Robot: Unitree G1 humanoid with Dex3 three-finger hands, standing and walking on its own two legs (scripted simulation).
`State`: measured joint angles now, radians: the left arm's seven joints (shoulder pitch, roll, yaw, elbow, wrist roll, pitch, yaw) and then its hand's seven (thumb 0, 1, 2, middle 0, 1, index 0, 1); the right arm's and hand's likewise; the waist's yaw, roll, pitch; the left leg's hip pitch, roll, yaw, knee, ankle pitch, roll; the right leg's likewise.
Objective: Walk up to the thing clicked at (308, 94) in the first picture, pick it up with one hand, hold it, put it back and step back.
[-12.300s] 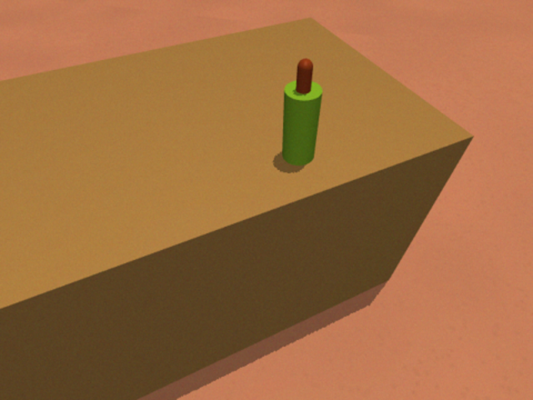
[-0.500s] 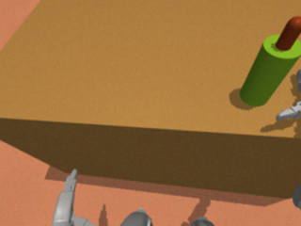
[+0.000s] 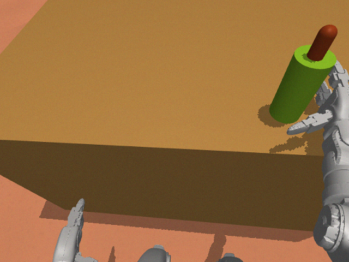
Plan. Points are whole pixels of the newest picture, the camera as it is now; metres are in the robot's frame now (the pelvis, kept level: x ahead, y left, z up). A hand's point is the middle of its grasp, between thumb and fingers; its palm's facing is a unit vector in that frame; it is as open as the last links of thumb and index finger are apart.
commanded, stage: rest palm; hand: right
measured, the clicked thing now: (303, 77) +0.48 -0.22 +0.14
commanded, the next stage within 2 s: close in 0.04 s
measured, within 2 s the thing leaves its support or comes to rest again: leaves its support in 1.42 s
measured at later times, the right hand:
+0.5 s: hand (299, 99) +0.46 -0.22 +0.10, palm faces +0.16 +0.99 +0.01, open 15.1 cm
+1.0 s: hand (302, 85) +0.48 -0.22 +0.12, palm faces +0.15 +0.99 +0.05, open 10.3 cm
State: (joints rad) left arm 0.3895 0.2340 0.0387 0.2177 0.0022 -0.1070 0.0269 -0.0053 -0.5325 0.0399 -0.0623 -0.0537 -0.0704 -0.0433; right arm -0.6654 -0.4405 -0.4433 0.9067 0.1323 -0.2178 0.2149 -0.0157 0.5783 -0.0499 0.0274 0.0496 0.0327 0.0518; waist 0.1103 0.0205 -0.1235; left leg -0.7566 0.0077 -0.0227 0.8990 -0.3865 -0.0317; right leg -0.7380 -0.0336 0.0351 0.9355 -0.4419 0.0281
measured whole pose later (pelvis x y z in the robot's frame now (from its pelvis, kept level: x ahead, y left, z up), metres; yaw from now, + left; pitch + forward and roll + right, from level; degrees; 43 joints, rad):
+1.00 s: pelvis +0.00 +0.00 +0.00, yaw +0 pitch +15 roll +1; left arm 0.39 0.23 0.04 0.16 0.00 -0.06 0.00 -0.01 -0.53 0.04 -0.05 -0.05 -0.06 -0.04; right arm -0.77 -0.45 -0.45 0.98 0.11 -0.26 0.18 -0.01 0.35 -0.88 0.77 0.88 0.76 0.87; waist 0.13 0.02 -0.13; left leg -0.77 0.01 -0.03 0.90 -0.39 -0.03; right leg -0.75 -0.03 0.03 0.93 -0.44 0.03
